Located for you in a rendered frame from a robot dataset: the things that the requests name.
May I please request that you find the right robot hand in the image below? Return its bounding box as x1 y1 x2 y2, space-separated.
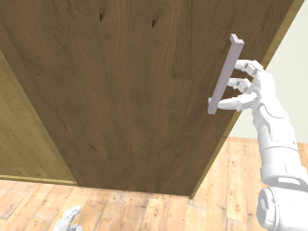
218 60 276 112

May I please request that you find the right robot forearm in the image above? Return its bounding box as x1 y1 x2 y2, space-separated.
251 97 308 193

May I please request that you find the robot right upper arm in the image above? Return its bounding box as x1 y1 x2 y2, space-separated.
256 186 308 231

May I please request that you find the handle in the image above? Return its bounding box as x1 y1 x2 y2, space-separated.
207 34 244 115

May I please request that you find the wardrobe door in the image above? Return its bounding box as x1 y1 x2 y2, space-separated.
0 0 294 196
0 50 76 182

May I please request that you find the left robot hand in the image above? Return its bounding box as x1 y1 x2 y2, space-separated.
52 205 83 231

